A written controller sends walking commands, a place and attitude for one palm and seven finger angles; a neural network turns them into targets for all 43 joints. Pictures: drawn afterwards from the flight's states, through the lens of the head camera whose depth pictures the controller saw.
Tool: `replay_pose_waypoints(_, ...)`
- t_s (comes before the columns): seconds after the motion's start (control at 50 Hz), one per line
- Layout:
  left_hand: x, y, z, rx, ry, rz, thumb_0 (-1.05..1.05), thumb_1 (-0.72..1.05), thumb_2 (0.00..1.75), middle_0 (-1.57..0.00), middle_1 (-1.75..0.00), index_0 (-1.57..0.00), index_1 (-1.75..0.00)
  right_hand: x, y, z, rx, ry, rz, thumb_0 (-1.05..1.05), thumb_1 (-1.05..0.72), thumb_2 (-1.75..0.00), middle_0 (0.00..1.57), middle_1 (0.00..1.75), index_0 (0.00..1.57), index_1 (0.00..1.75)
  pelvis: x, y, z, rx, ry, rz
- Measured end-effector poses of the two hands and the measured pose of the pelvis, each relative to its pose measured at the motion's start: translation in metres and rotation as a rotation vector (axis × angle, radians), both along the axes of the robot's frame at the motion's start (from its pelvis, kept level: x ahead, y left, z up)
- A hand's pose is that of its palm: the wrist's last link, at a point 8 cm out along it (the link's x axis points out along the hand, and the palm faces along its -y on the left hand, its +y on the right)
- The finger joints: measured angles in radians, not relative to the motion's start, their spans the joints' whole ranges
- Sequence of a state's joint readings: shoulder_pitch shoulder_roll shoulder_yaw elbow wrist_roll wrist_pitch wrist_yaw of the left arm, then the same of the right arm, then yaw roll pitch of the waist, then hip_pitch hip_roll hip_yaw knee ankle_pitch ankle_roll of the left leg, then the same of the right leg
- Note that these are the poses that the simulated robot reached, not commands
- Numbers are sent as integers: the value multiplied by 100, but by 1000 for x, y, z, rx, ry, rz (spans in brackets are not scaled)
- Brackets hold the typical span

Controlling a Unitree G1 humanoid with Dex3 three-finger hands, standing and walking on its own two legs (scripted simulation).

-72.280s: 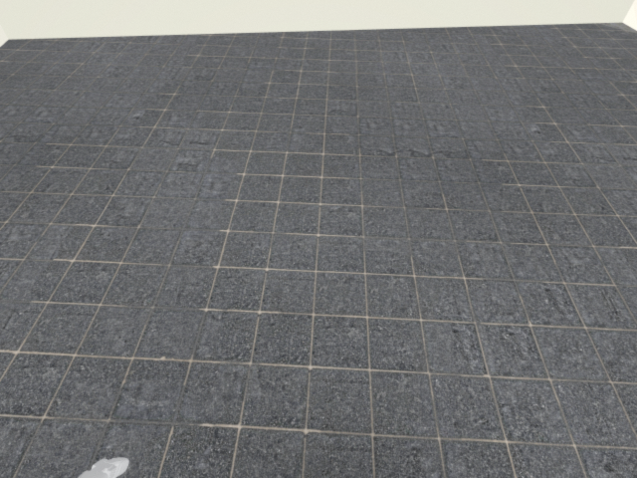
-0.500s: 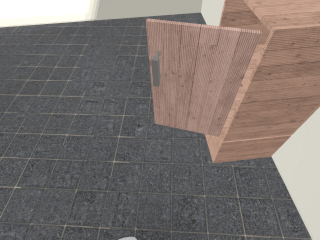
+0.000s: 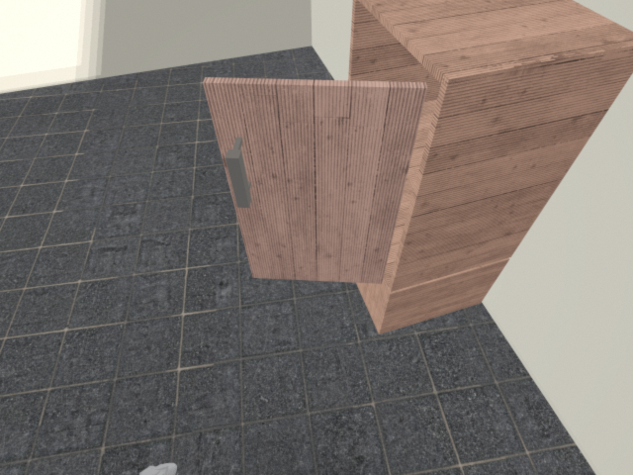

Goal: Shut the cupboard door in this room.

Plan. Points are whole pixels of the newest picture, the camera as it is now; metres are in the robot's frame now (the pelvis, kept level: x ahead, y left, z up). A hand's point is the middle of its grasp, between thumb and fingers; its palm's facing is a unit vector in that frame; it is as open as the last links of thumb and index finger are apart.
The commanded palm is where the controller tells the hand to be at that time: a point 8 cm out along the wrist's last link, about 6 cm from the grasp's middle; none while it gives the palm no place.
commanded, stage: take the last steps up to it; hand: left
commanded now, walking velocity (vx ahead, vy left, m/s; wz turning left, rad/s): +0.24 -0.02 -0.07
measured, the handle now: (241, 172) +0.64 +0.17 -0.03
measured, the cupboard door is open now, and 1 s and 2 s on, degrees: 69 69 69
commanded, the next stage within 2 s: come to a stop and stand still in 0.38 s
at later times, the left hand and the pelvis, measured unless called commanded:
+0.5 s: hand (206, 466) +0.16 +0.17 -0.16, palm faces +0.00 -0.98 -0.19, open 7.4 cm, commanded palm none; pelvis +0.11 -0.01 +0.00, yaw -2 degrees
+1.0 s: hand (197, 429) +0.21 +0.20 -0.17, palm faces +0.02 -0.97 -0.23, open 7.3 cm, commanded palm none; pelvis +0.15 +0.01 +0.00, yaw -2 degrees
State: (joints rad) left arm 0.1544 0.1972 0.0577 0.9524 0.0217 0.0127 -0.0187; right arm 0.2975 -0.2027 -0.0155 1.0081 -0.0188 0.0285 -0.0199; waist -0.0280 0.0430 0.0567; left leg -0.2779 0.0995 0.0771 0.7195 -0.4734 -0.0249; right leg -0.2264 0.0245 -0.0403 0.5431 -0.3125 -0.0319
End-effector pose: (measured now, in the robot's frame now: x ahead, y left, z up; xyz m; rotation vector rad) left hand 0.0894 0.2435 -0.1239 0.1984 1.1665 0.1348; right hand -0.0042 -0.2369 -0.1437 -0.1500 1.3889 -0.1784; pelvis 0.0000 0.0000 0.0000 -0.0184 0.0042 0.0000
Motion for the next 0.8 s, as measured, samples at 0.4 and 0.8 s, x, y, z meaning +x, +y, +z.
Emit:
replay_pose_waypoints(0.4, 19, -5, -14, -58, 197, 25, 1, 91, 90, -20, -30, -20, -30, 79, 16, 18, -12, -50, -2, 1, -91, -90, 20, 30, 20, 30, 85, 7, 9, 15, -11, -39)
replay_pose_waypoints(0.8, 112, -29, -6, -8, 148, 49, 1, 93, 90, -20, -30, -20, -30, 184, -11, 14, -13, -37, -22, 1, -92, -90, 20, 30, 20, 30, 158, -17, 13, 31, 3, -33)
